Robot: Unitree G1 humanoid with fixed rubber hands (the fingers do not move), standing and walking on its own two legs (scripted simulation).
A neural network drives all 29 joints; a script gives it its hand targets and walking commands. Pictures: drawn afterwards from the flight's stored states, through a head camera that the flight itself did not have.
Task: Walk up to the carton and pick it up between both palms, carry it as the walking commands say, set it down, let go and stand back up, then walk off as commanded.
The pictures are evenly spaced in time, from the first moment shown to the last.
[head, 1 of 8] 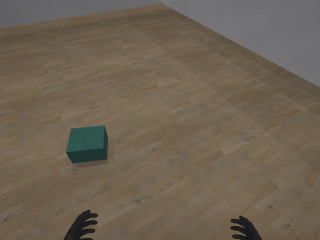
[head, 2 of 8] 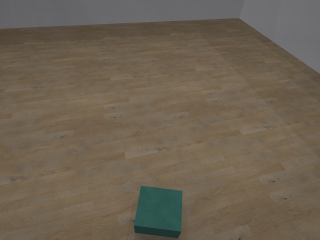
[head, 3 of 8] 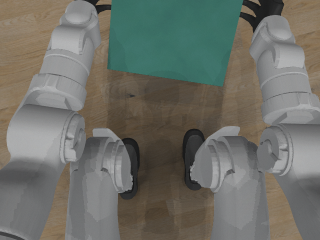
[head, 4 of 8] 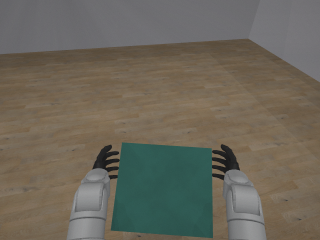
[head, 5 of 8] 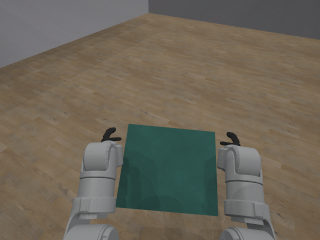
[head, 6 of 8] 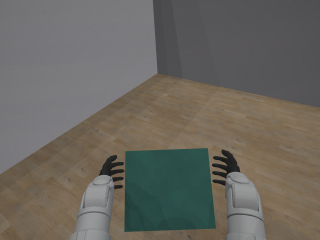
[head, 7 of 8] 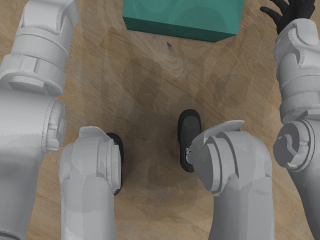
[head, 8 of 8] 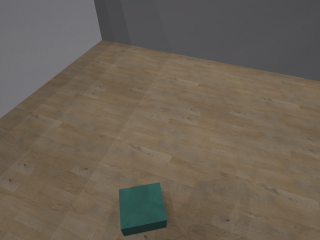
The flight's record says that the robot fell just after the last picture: no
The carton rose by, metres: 0.73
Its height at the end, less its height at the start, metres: +0.00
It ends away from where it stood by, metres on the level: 3.24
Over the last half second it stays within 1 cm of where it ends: yes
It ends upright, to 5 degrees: yes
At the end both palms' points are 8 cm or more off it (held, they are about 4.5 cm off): yes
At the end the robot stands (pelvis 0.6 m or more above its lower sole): yes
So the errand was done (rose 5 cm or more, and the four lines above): yes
